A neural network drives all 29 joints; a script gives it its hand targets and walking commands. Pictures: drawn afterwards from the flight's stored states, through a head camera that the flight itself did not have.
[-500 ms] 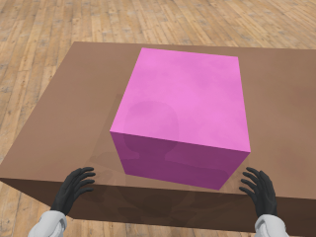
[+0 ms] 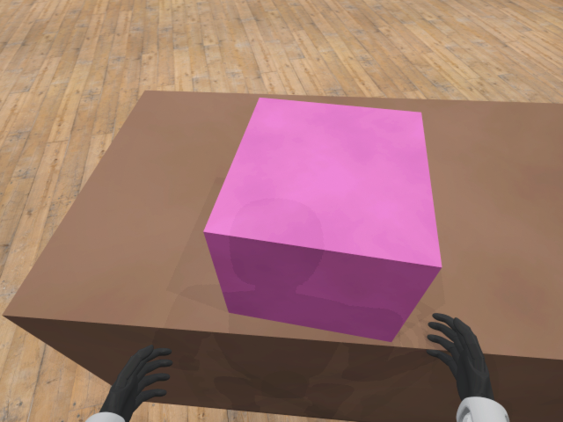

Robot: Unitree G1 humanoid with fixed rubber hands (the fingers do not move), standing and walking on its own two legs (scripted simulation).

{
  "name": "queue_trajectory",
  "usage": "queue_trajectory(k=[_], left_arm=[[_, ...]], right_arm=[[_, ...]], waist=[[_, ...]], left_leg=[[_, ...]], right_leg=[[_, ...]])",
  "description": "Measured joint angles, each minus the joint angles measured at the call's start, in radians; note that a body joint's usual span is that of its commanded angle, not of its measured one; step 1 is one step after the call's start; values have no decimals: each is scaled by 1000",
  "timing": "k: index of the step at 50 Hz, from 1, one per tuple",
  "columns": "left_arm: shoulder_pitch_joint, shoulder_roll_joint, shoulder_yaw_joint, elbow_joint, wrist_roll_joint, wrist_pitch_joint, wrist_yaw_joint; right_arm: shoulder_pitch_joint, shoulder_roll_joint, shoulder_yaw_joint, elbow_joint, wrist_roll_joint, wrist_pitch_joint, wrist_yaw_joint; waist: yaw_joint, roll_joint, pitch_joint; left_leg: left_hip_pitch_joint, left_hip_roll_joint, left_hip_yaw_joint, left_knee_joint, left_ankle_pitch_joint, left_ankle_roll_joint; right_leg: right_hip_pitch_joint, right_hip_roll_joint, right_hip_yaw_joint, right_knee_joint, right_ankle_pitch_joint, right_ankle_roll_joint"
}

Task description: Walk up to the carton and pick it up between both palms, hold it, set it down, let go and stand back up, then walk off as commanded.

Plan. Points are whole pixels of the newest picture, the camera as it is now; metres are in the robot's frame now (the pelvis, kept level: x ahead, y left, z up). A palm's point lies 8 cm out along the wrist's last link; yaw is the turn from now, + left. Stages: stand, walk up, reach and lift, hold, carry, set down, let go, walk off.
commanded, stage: set down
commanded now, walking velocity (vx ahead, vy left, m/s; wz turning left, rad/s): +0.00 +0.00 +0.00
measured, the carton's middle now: (322, 214) +0.44 -0.04 +0.03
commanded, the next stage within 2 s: let go in 0.32 s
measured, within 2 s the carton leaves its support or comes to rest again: neither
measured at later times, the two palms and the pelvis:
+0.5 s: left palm (138, 411) +0.16 +0.22 -0.07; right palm (472, 381) +0.20 -0.23 -0.03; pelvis +0.00 +0.00 +0.00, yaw +0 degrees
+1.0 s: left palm out of the picture +0.14 +0.23 -0.08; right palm (473, 378) +0.20 -0.23 -0.02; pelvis +0.00 +0.00 +0.00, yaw +0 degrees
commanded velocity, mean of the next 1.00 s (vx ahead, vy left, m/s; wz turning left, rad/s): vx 0.00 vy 0.00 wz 0.00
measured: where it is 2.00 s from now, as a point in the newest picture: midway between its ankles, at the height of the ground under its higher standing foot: outside the picture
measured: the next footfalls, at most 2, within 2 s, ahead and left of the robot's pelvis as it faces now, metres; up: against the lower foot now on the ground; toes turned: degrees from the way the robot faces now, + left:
none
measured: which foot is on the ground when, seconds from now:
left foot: down 0.00-1.00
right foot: down 0.00-1.00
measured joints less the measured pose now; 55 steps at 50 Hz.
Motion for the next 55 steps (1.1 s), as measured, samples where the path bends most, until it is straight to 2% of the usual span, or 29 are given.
queue_trajectory(k=[13,33,44,45,48,55], left_arm=[[-15,-33,0,31,65,61,18],[-15,-81,0,54,146,116,50],[-15,-100,0,57,165,123,63],[-15,-100,1,67,167,111,63],[-15,-98,5,120,173,60,63],[-14,-82,11,193,178,14,47]], right_arm=[[-4,-3,0,12,-36,-10,26],[-30,-17,0,63,-46,-37,75],[-37,-22,0,74,-54,-40,88],[-37,-28,1,74,-77,-40,92],[-37,-55,10,75,-116,-13,105],[-37,-94,11,74,-119,94,93]], waist=[[-10,-9,0],[-21,-17,6],[-21,-17,8],[-20,-17,8],[-14,-13,-5],[12,5,-50]], left_leg=[[2,0,0,-4,-1,1],[10,0,0,-4,-1,1],[17,0,0,-6,-1,1],[17,0,0,-2,-2,2],[18,0,0,31,-20,6],[17,0,0,97,-57,17]], right_leg=[[0,0,0,0,-3,0],[8,0,0,0,-3,0],[14,0,0,0,-3,0],[15,0,0,4,-4,1],[19,0,0,30,-19,5],[33,0,-1,63,-38,16]])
